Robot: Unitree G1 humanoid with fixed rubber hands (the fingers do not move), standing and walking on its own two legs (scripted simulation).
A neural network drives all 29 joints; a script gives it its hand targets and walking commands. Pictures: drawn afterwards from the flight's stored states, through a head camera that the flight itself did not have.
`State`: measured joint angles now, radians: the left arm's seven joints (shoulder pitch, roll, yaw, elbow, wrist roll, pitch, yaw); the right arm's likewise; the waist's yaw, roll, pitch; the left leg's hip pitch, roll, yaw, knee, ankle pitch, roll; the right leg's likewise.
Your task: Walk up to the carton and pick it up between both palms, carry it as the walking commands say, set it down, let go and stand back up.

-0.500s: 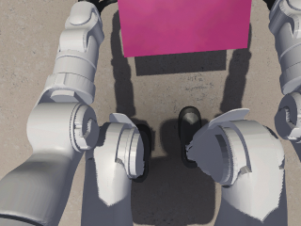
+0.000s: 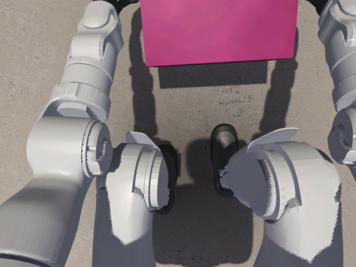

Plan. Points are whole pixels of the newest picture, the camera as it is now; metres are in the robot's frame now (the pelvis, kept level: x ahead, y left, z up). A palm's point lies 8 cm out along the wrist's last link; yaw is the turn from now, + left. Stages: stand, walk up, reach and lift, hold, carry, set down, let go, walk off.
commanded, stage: set down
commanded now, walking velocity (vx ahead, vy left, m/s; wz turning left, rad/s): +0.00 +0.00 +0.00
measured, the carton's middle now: (213, 18) +0.52 -0.08 -0.27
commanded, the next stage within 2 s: none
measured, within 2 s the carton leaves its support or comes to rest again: neither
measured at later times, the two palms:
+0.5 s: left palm (96, 13) +0.53 +0.13 -0.18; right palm (350, 2) +0.50 -0.29 -0.19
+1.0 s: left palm out of the picture +0.54 +0.14 -0.10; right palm out of the picture +0.52 -0.29 -0.10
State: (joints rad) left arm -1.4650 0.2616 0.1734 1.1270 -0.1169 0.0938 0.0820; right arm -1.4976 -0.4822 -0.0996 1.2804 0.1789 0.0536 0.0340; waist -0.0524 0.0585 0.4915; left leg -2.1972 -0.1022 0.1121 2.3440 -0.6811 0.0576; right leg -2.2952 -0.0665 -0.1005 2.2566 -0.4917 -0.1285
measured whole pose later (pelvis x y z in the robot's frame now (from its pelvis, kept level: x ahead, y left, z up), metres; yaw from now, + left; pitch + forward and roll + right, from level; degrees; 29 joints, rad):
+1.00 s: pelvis -0.01 +0.00 +0.03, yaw +1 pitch +35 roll +2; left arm -1.33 0.31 0.11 0.92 -0.23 0.17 0.16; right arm -1.37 -0.57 -0.12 1.10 0.25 0.11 0.03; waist -0.04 0.05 0.33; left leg -2.19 -0.07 0.10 2.20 -0.62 0.05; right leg -2.27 -0.06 -0.09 2.13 -0.47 -0.12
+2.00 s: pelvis +0.03 -0.02 +0.29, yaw +0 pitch +43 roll +3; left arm -1.01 0.26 0.24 0.76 -0.10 0.23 0.05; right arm -1.09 -0.51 -0.30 0.96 0.09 0.16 0.18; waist -0.02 0.02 -0.05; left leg -1.58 -0.08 0.03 1.23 -0.40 0.02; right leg -1.65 0.02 -0.03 1.20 -0.30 -0.07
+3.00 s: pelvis +0.13 +0.00 +0.43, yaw -2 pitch +5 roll +0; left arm 0.15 0.18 0.05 0.48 0.02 0.02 -0.03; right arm 0.19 -0.22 -0.07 0.47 -0.01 0.02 0.08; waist -0.02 0.02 0.02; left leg -0.27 -0.06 -0.02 0.47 -0.30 0.05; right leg -0.33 0.05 0.00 0.46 -0.22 -0.03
